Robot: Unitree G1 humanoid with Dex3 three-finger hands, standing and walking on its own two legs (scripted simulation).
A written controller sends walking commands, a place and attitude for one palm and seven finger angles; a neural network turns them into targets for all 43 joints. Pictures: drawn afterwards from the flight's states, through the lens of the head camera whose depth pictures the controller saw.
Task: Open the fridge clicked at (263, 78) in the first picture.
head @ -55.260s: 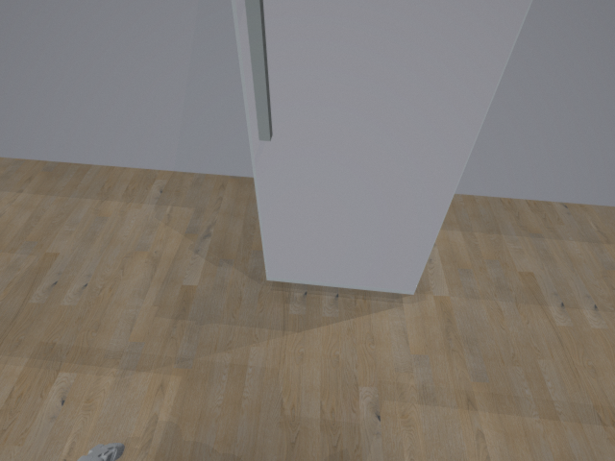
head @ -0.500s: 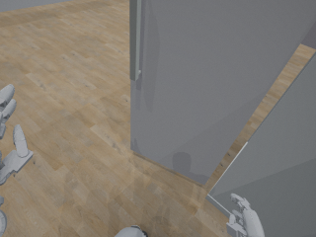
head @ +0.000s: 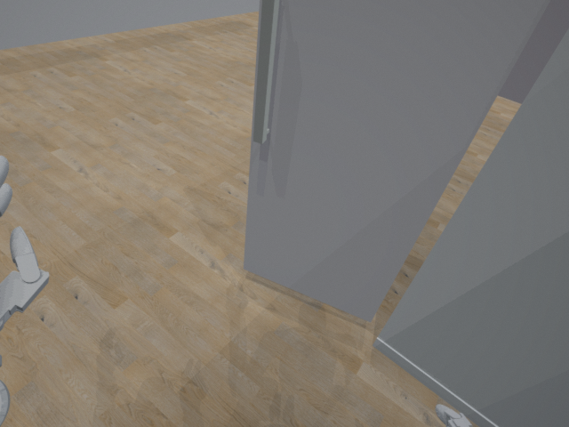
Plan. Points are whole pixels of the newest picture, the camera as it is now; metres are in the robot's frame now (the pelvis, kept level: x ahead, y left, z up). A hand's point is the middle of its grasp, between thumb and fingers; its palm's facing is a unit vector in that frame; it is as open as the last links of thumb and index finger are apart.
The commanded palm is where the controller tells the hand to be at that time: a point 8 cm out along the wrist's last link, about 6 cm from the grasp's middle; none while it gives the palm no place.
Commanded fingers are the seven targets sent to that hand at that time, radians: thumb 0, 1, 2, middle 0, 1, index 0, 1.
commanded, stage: stop stepping back and stand still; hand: left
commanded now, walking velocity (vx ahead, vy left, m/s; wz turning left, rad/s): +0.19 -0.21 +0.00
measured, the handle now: (269, 68) +0.85 +0.11 +0.17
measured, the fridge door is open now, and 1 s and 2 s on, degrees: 107 107 107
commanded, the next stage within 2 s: let the arm hang, fingers relaxed in 0.64 s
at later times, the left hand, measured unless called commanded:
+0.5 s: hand out of the picture +0.15 +0.29 +0.17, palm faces +0.51 -0.79 -0.34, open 7.4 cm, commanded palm +0.08 +0.32 +0.19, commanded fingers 0.00 0.90 0.90 -0.20 -0.30 -0.20 -0.30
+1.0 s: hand out of the picture +0.05 +0.25 -0.14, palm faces -0.06 -0.96 -0.28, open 7.4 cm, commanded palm none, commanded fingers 0.00 0.90 0.90 -0.20 -0.30 -0.20 -0.30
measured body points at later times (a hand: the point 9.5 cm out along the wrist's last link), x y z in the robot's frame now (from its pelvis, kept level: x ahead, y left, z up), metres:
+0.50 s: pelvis -0.05 +0.02 -0.01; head -0.07 +0.05 +0.44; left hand +0.11 +0.33 +0.19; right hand +0.12 -0.22 -0.07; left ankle +0.03 +0.12 -0.73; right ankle -0.01 -0.09 -0.72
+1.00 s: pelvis -0.04 +0.03 +0.00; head -0.05 +0.03 +0.45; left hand +0.05 +0.30 -0.12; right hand +0.07 -0.25 -0.11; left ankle +0.03 +0.12 -0.73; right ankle -0.02 -0.09 -0.73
